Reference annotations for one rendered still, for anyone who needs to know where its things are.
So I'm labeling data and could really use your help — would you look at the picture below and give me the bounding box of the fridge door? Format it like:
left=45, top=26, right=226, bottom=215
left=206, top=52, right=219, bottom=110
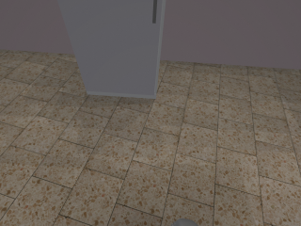
left=57, top=0, right=163, bottom=96

